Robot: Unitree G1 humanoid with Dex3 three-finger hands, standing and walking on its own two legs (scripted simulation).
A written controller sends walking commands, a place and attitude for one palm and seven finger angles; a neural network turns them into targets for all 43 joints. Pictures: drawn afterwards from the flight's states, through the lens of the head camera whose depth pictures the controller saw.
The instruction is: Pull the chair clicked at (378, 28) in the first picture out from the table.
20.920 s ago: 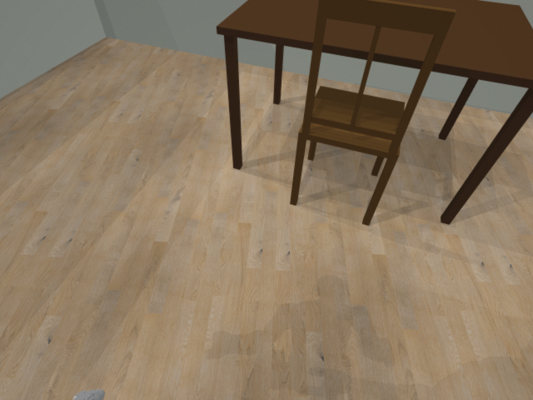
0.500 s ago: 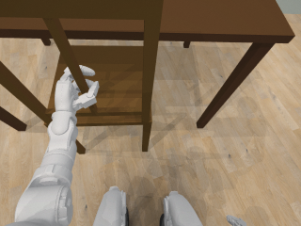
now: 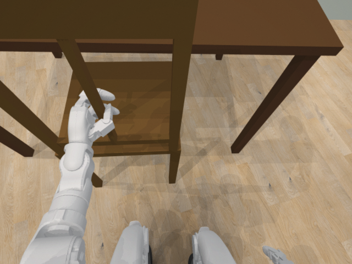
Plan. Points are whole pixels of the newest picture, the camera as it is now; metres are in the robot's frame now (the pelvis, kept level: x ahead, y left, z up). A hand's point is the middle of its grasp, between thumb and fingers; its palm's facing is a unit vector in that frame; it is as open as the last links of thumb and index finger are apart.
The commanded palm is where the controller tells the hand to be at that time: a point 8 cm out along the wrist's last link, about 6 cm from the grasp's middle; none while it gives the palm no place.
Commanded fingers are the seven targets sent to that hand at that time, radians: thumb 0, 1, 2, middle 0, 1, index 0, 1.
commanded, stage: hook a spindle and tug to test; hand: left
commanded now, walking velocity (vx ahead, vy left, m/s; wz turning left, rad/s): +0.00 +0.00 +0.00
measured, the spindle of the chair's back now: (97, 103) +0.45 +0.17 +0.05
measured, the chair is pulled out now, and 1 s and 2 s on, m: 0.02 0.14 0.24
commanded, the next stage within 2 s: step backward, pulling the chair out in 0.14 s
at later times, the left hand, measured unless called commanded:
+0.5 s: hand (112, 127) +0.40 +0.13 +0.04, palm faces +0.05 -0.99 -0.13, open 5.0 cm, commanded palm +0.39 +0.18 +0.04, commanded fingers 0.00 0.90 0.90 -0.50 -1.45 -0.50 -1.45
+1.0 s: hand (112, 167) +0.31 +0.12 +0.04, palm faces +0.01 -0.99 -0.15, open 4.9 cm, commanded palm +0.31 +0.17 +0.05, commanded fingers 0.00 0.90 0.90 -0.50 -1.45 -0.50 -1.45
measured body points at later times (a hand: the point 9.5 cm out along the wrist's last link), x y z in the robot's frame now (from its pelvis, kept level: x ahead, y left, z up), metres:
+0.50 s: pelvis +0.02 +0.00 +0.08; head +0.10 +0.00 +0.53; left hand +0.39 +0.19 +0.05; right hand +0.10 -0.24 -0.04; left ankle +0.04 +0.11 -0.62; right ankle -0.01 -0.12 -0.62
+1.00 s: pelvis -0.04 +0.00 +0.10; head +0.03 -0.01 +0.55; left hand +0.31 +0.18 +0.06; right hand +0.03 -0.26 -0.03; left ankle +0.04 +0.11 -0.62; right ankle -0.01 -0.12 -0.62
